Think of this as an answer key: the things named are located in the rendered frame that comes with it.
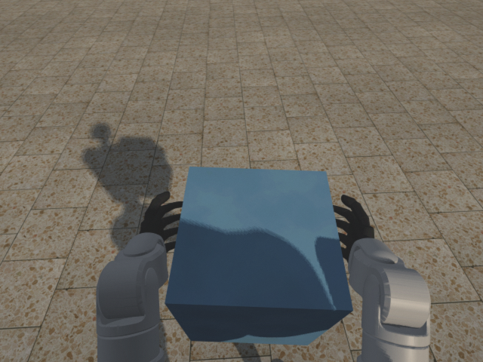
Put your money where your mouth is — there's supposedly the carton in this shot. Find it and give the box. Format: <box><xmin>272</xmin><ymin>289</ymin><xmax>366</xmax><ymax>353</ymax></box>
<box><xmin>165</xmin><ymin>167</ymin><xmax>353</xmax><ymax>345</ymax></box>

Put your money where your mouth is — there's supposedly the robot right forearm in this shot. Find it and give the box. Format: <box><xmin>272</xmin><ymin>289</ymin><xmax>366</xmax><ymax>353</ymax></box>
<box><xmin>348</xmin><ymin>238</ymin><xmax>431</xmax><ymax>362</ymax></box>

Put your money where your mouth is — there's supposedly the robot left hand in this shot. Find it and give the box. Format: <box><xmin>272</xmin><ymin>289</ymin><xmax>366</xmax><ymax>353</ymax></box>
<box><xmin>140</xmin><ymin>191</ymin><xmax>183</xmax><ymax>252</ymax></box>

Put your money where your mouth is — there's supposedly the robot left forearm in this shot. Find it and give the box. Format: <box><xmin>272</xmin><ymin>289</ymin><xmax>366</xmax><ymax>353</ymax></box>
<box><xmin>96</xmin><ymin>232</ymin><xmax>168</xmax><ymax>362</ymax></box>

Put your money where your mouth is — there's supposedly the robot right hand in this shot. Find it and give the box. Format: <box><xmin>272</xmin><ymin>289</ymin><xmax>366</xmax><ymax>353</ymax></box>
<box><xmin>333</xmin><ymin>195</ymin><xmax>374</xmax><ymax>262</ymax></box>

